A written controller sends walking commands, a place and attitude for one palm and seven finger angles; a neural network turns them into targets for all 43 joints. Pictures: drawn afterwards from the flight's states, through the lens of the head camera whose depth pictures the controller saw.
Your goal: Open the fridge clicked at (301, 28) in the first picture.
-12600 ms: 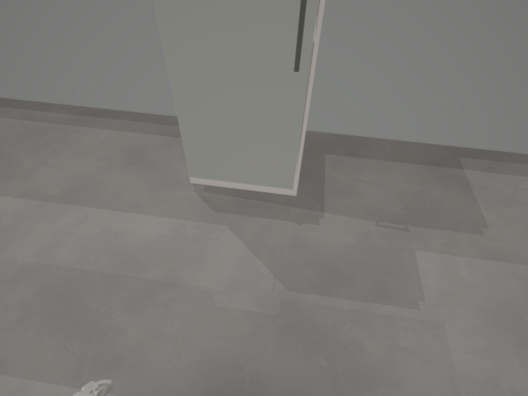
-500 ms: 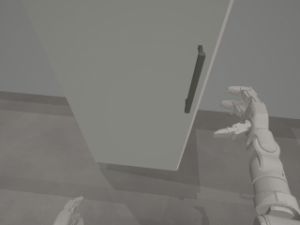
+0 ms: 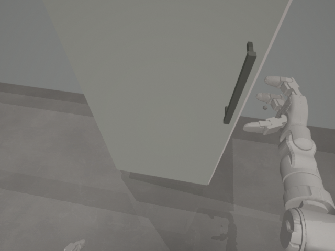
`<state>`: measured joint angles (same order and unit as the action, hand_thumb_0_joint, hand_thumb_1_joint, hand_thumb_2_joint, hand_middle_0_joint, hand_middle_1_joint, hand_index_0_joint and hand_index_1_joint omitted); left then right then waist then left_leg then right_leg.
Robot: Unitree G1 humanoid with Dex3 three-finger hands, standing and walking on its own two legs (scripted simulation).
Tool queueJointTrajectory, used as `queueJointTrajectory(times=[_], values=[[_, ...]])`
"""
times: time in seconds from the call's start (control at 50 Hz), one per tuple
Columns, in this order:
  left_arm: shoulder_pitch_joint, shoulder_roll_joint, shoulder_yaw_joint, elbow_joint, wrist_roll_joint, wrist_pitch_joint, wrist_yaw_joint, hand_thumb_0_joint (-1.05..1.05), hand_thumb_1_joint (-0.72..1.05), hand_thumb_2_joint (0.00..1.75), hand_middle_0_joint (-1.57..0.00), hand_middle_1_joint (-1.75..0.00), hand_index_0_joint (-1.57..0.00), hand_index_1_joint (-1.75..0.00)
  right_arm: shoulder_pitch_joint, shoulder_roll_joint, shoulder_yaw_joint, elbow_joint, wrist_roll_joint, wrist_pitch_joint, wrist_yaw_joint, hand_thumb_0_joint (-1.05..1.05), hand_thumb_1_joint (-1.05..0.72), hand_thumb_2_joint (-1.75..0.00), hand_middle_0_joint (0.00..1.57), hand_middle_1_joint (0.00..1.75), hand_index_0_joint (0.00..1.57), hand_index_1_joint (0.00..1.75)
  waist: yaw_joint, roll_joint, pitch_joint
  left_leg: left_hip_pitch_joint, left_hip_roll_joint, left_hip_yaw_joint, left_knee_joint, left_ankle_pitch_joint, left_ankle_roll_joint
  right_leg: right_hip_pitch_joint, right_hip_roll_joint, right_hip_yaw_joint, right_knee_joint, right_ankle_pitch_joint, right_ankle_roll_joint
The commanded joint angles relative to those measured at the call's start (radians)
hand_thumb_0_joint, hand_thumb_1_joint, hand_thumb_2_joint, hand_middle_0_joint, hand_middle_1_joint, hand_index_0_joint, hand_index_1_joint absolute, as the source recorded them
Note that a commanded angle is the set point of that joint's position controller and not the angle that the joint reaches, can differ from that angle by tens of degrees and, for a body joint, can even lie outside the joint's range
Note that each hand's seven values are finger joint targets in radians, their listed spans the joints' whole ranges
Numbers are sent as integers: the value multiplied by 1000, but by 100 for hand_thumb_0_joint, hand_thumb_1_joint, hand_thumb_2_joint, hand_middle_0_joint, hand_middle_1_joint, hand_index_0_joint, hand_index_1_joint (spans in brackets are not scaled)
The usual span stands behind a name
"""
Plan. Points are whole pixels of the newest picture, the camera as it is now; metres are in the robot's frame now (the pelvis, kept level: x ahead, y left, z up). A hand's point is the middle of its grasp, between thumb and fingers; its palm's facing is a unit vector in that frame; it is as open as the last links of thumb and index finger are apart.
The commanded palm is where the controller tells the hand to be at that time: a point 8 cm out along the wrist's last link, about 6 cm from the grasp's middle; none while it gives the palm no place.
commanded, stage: move the hooked fingers beside the handle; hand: right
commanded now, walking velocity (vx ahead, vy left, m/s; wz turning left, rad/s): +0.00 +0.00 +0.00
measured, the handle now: (236, 88) +0.52 -0.11 +0.11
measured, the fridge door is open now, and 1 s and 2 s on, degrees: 0 0 0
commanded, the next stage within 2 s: feel for the door with the fingertips in 0.78 s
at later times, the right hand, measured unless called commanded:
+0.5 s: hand (267, 112) +0.43 -0.17 +0.12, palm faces +0.05 +1.00 +0.01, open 14.0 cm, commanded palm +0.40 -0.22 +0.11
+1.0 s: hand (260, 109) +0.44 -0.16 +0.11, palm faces +0.05 +1.00 +0.01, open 14.0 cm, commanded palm +0.41 -0.20 +0.11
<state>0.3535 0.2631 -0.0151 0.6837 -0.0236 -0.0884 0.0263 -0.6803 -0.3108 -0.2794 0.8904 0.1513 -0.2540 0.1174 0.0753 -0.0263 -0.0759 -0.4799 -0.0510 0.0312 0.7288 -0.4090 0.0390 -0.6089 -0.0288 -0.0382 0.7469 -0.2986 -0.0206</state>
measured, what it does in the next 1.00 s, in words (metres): stands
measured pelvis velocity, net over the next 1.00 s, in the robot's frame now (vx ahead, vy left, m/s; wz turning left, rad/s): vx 0.00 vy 0.00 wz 0.00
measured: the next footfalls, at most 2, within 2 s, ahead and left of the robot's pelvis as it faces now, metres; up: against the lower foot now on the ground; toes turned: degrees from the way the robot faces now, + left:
none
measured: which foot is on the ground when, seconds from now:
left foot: down 0.00-1.00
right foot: down 0.00-1.00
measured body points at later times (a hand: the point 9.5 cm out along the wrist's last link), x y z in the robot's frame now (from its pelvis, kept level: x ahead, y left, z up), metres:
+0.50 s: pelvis +0.00 +0.00 +0.00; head +0.03 +0.00 +0.45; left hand +0.09 +0.26 -0.11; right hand +0.42 -0.23 +0.12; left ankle -0.03 +0.10 -0.71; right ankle +0.04 -0.11 -0.71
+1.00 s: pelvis +0.00 +0.00 +0.00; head +0.03 +0.00 +0.45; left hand +0.05 +0.25 -0.12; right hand +0.43 -0.21 +0.12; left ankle -0.03 +0.10 -0.71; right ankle +0.04 -0.11 -0.71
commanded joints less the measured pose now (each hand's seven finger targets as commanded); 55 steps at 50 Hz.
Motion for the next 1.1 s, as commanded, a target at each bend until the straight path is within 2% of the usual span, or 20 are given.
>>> queueJointTrajectory(times=[0.0, 0.08, 0.14, 0.18, 0.2, 0.28, 0.32, 0.36, 0.42, 0.48, 0.56, 0.58, 0.6, 0.66, 0.68, 0.7, 0.8, 0.88, 0.92, 1.08], values=[[56, 144, 53, -97, 3, -18, 2, 0, 90, 90, -20, -30, -20, -30, -408, -208, -33, -146, -2, -64, -2, 0, 50, -30, 30, 120, 30, 120, 1, 24, -353, 9, 7, -33, -86, 443, -29, 302, 20, 44, -32, 261, -24], [59, 148, 53, -125, 0, 4, -4, 0, 90, 90, -20, -30, -20, -30, -327, -201, -36, -132, -1, -24, 12, 0, 50, -30, 30, 120, 30, 120, -15, 42, -313, 30, 8, -31, -92, 455, -26, 262, 25, 32, -40, 258, -28], [50, 146, 56, -144, -1, 11, -6, 0, 90, 90, -20, -30, -20, -30, -321, -230, -73, -227, 15, -41, 6, 0, 50, -30, 30, 120, 30, 120, -31, 20, -352, 59, 8, -40, -89, 482, -27, 273, 26, 24, -41, 266, -27], [50, 145, 55, -145, 1, 13, -2, 0, 90, 90, -20, -30, -20, -30, -349, -245, -75, -283, 16, -67, -1, 0, 50, -30, 30, 120, 30, 120, -22, 41, -351, 68, 6, -44, -87, 487, -28, 274, 24, 27, -38, 268, -30], [44, 141, 55, -144, 0, 12, -2, 0, 90, 90, -20, -30, -20, -30, -388, -237, -61, -317, 12, -81, -6, 0, 50, -30, 30, 120, 30, 120, -13, 9, -356, 53, 5, -44, -87, 479, -29, 291, 23, 29, -40, 263, -29], [44, 141, 55, -126, 0, 10, 7, 0, 90, 90, -20, -30, -20, -30, -426, -245, -47, -336, 3, -103, -3, 0, 50, -30, 30, 120, 30, 120, 7, 8, -350, 31, 4, -48, -92, 455, -31, 317, 21, 35, -30, 251, -32], [36, 138, 54, -119, -5, 9, 10, 0, 90, 90, -20, -30, -20, -30, -404, -223, -28, -299, 1, -90, 9, 0, 50, -30, 30, 120, 30, 120, 3, -36, -347, 11, 5, -44, -95, 428, -26, 334, 21, 39, -36, 237, -26], [29, 134, 51, -113, -10, 5, 10, 0, 90, 90, -20, -30, -20, -30, -428, -151, 36, -277, 8, -71, 23, 0, 50, -30, 30, 120, 30, 120, 18, -76, -326, -40, 3, -31, -103, 378, -21, 366, 18, 50, -38, 222, -21], [26, 139, 51, -114, -12, 2, 9, 0, 90, 90, -20, -30, -20, -30, -387, -116, 50, -213, 29, -40, 32, 0, 50, -30, 30, 120, 30, 120, 17, 2, -300, -41, 2, -24, -114, 361, -24, 338, 18, 56, -45, 199, -23], [27, 145, 48, -118, -11, 6, 9, 0, 90, 90, -20, -30, -20, -30, -364, -157, 2, -174, 38, -27, 18, 0, 50, -30, 30, 120, 30, 120, 2, 58, -282, -9, 7, -24, -116, 356, -24, 284, 22, 54, -51, 183, -26], [17, 136, 46, -128, -6, 5, 1, 0, 90, 90, -20, -30, -20, -30, -433, -147, 20, -216, 3, -60, -20, 0, 50, -30, 30, 120, 30, 120, 2, -10, -291, -60, 6, -20, -97, 305, -18, 312, 20, 65, -48, 168, -19], [21, 137, 46, -127, -3, 5, 0, 0, 90, 90, -20, -30, -20, -30, -446, -162, 11, -221, -5, -72, -33, 0, 50, -30, 30, 120, 30, 120, 9, 10, -289, -63, 4, -21, -99, 297, -20, 308, 19, 63, -43, 161, -23], [17, 137, 46, -127, -2, 6, 0, 0, 90, 90, -20, -30, -20, -30, -478, -184, 0, -241, -13, -89, -43, 0, 50, -30, 30, 120, 30, 120, 5, -22, -309, -64, 7, -25, -94, 287, -18, 314, 18, 67, -45, 155, -19], [15, 137, 42, -121, 1, 5, 3, 0, 90, 90, -20, -30, -20, -30, -525, -191, -2, -220, -17, -108, -55, 0, 50, -30, 30, 120, 30, 120, 15, -23, -324, -73, 4, -27, -91, 259, -19, 319, 18, 68, -42, 127, -17], [23, 142, 43, -116, 4, 6, 7, 0, 90, 90, -20, -30, -20, -30, -531, -228, -31, -205, -20, -112, -58, 0, 50, -30, 30, 120, 30, 120, 19, 29, -327, -57, 3, -29, -95, 258, -22, 298, 17, 69, -39, 121, -22], [20, 140, 40, -115, 2, 7, 9, 0, 90, 90, -20, -30, -20, -30, -538, -229, -23, -190, -23, -113, -53, 0, 50, -30, 30, 120, 30, 120, 16, 2, -329, -51, 7, -36, -95, 267, -22, 291, 18, 66, -42, 120, -20], [29, 138, 44, -119, -2, 2, 5, 0, 90, 90, -20, -30, -20, -30, -478, -165, 17, -163, -16, -100, -24, 0, 50, -30, 30, 120, 30, 120, 7, -60, -375, -58, 2, -24, -86, 294, -15, 342, 18, 64, -37, 168, -14], [48, 145, 50, -122, -3, 7, 0, 0, 90, 90, -20, -30, -20, -30, -412, -149, 10, -117, 8, -71, -6, 0, 50, -30, 30, 120, 30, 120, 5, 55, -324, -27, -3, -20, -97, 326, -19, 284, 17, 62, -42, 177, -21], [42, 139, 53, -132, -6, 3, -7, 0, 90, 90, -20, -30, -20, -30, -399, -89, 50, -179, 18, -68, -6, 0, 50, -30, 30, 120, 30, 120, -2, 10, -348, -31, -4, -15, -91, 349, -18, 322, 17, 58, -41, 208, -18], [32, 133, 58, -124, 3, 0, -19, 0, 90, 90, -20, -30, -20, -30, -421, -77, 61, -314, -15, -89, -94, 0, 50, -30, 30, 120, 30, 120, 5, 16, -301, -52, -5, -13, -93, 317, -21, 322, 15, 58, -43, 187, -20]])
